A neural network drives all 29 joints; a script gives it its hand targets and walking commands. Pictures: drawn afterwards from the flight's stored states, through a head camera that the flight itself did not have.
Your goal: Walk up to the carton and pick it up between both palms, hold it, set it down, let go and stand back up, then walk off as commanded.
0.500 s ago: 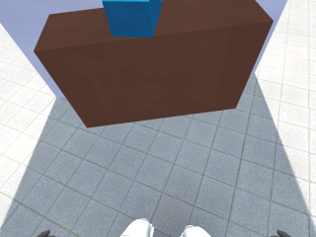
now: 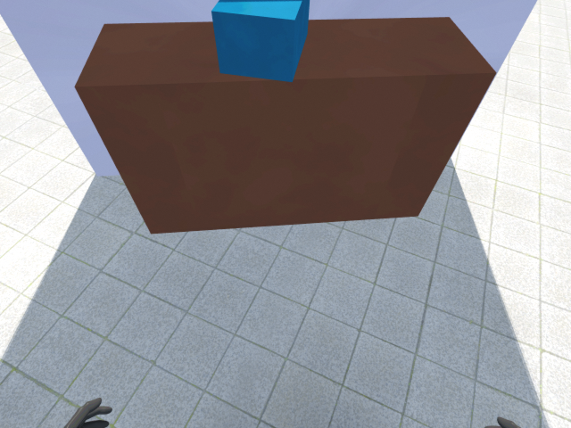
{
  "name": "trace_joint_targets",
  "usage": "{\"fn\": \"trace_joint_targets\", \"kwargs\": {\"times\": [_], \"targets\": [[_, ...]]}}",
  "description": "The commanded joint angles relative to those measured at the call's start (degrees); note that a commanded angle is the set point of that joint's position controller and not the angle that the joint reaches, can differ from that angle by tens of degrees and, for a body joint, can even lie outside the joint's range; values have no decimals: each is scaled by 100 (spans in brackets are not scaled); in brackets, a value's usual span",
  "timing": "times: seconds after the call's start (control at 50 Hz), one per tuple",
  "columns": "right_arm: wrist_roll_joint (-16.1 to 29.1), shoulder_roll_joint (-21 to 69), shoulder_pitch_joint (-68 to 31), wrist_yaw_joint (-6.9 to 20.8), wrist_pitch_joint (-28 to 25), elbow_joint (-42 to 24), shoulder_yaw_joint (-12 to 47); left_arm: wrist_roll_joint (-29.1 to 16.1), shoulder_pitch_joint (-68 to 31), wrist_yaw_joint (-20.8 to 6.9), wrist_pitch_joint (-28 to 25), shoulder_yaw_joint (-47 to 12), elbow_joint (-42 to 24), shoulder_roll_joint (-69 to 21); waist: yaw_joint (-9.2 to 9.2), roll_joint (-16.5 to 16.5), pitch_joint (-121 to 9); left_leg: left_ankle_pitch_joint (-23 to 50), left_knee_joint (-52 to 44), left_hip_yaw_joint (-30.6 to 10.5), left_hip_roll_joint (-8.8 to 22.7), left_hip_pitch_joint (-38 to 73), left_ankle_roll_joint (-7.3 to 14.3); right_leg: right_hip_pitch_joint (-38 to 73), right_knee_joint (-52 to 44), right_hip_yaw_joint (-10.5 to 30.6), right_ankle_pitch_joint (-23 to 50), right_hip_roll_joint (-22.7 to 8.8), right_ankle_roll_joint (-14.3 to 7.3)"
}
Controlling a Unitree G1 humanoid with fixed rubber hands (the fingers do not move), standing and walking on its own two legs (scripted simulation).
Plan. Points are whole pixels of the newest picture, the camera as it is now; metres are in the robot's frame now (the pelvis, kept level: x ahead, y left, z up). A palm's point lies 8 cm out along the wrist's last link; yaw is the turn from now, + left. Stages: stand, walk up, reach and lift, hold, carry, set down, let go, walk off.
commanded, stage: walk off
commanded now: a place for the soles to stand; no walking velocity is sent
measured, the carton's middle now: (266, 24) +1.13 +0.03 +0.01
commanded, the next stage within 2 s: stand in 0.26 s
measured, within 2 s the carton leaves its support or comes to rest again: neither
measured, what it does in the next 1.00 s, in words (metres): stands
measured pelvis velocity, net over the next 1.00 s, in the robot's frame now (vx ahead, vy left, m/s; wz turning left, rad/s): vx -0.04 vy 0.00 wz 0.00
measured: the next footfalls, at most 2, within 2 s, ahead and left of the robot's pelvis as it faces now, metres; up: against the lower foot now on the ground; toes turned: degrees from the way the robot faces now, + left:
none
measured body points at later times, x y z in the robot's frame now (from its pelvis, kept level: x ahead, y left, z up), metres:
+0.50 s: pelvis -0.02 +0.00 +0.00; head +0.00 +0.01 +0.45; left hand +0.13 +0.31 -0.09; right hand +0.09 -0.32 -0.08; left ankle -0.05 +0.13 -0.72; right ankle +0.01 -0.15 -0.72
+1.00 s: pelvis -0.04 +0.00 +0.00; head -0.03 +0.01 +0.45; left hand +0.09 +0.31 -0.10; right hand +0.07 -0.32 -0.08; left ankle -0.05 +0.13 -0.72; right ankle +0.01 -0.15 -0.72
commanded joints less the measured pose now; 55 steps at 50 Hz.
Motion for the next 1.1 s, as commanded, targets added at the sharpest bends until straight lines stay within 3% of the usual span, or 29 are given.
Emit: {"fn": "trace_joint_targets", "kwargs": {"times": [0.0,0.04,0.08,0.12,0.2,0.22,0.24,0.3,0.32,0.36,0.38,0.46,0.52,0.58,0.62,0.64,0.66,0.72,0.74,0.76,0.8,0.82,0.86,0.92,0.96,0.98,1.0,1.06,1.08], "targets": [[-359,-1116,47,-21,-164,-100,-362,-39,-291,66,-163,246,-269,1055,143,490,-868,2420,-771,-784,880,-363,483,848,-133,180,2139,-334,-498],[-301,-1077,-11,17,-157,-159,-311,-56,-393,84,-168,176,-210,1025,165,419,-680,2921,-871,-972,947,-265,559,576,-84,71,1771,-364,-475],[-304,-1144,-126,-5,-147,-188,-324,-78,-131,70,-191,232,-244,1078,287,370,-1086,2752,-556,-607,832,-120,494,911,-227,252,2152,-424,-489],[-287,-1075,-78,-13,-108,-77,-363,-51,-259,84,-211,260,-174,1200,248,454,-956,2176,-454,-446,555,-647,220,1216,-313,630,1842,-568,-712],[-352,-1028,-47,-3,-121,-15,-335,-18,-230,65,-214,259,-154,1260,230,-169,-1163,1547,-474,-235,423,-532,109,1123,-775,1122,1317,-906,-914],[-315,-996,-186,-8,-153,-77,-325,-35,-305,42,-190,214,-58,1222,155,175,-1265,1917,-645,-392,535,-91,151,920,-704,914,1695,-791,-836],[-287,-969,-237,-12,-177,-82,-282,-85,-427,57,-178,171,-190,1096,165,156,-1267,1924,-826,-370,561,6,202,859,-742,753,1691,-629,-645],[-369,-1232,-312,-77,-140,16,-371,-203,-401,38,-167,105,30,814,266,141,-1040,3754,-641,-473,733,188,204,1009,-490,368,3159,-552,-454],[-319,-1235,-327,-60,-131,0,-374,-253,-543,25,-172,187,-67,885,272,227,-1046,3546,-685,-371,688,88,230,896,-476,226,2869,-476,-373],[-328,-1083,-701,-32,-129,-123,-348,-204,-494,22,-124,168,25,902,264,-179,-1222,2863,-665,-457,748,97,281,1080,-552,391,2770,-463,-383],[-324,-952,-507,-43,-69,24,-293,-185,-336,68,-108,199,122,1077,222,311,-1324,2769,-546,-402,675,-4,224,1262,-690,549,2700,-628,-506],[-336,-1081,-335,-83,-42,102,-269,-162,-603,108,-124,172,57,963,84,43,-826,2047,-656,-264,497,75,195,615,-1104,796,2028,-736,-622],[-385,-1103,-637,-43,-48,99,-240,-161,-608,59,-82,221,145,997,299,654,-501,1653,-1329,-772,770,-448,462,880,-784,254,1398,-237,-304],[-406,-1109,-896,-30,-37,112,-289,-128,-729,6,-104,166,170,843,316,-29,-782,982,-1316,-713,702,-581,380,1126,-983,396,1142,-298,-331],[-480,-1268,-942,9,-35,61,-294,-153,-662,13,-116,92,319,855,230,505,-409,312,-1553,-585,687,-712,329,632,-1161,502,244,-379,-292],[-460,-1192,-1023,3,-29,14,-305,-145,-647,10,-89,86,260,757,408,275,-321,75,-1562,-727,666,-851,346,726,-1214,491,14,-328,-303],[-386,-1135,-865,21,-43,20,-334,-107,-652,-7,-51,101,315,850,302,341,-123,21,-1651,-664,670,-948,377,673,-1204,446,136,-317,-285],[-432,-1200,-766,1,-77,188,-295,-144,-722,-45,-59,98,367,777,334,54,-421,471,-1496,-657,648,-748,343,875,-1314,536,502,-375,-322],[-421,-1006,-737,-2,-74,203,-273,-164,-865,-34,-109,86,286,804,189,119,-381,687,-1462,-545,687,-664,311,851,-1304,607,829,-520,-373],[-446,-1090,-842,27,-77,177,-277,-119,-895,17,-72,138,387,1006,202,474,-286,619,-1481,-626,522,-730,281,852,-1271,492,941,-397,-296],[-414,-1030,-918,25,-86,134,-239,-163,-811,-2,-76,118,379,879,320,591,-398,639,-1654,-678,738,-627,312,777,-1196,496,487,-390,-318],[-399,-1306,-700,11,-45,246,-376,-153,-744,-11,-90,105,382,788,244,745,-15,527,-1850,-769,686,-889,276,884,-1143,360,889,-366,-295],[-432,-1155,-765,39,-45,211,-304,-124,-812,-38,-117,149,464,919,257,107,-228,362,-1716,-724,700,-774,278,896,-1238,414,610,-290,-250],[-431,-1138,-895,17,-27,167,-280,-155,-671,-66,-133,164,475,919,205,676,-235,-64,-1959,-858,730,-934,339,974,-1065,337,704,-272,-185],[-383,-1030,-926,27,-15,180,-270,-131,-559,-65,-143,155,555,920,311,340,-561,704,-1610,-710,745,-539,293,990,-1131,380,975,-370,-279],[-404,-1182,-851,17,3,191,-269,-96,-725,-24,-137,164,451,966,253,512,-443,1299,-1614,-572,693,-540,255,1020,-1122,371,1537,-395,-272],[-353,-1106,-968,-9,-25,179,-274,-150,-741,-41,-111,117,485,903,304,35,-566,1659,-1500,-601,648,-522,258,1165,-1117,360,1471,-342,-268],[-410,-1221,-798,7,-85,267,-305,-144,-695,-19,-128,110,533,928,272,199,-660,1944,-1388,-292,603,-250,213,1035,-1221,422,1840,-382,-246],[-414,-1050,-682,-20,-61,239,-237,-223,-585,-11,-105,134,506,927,290,446,-660,1941,-1530,-600,748,-294,258,1039,-1146,447,1736,-472,-283]]}}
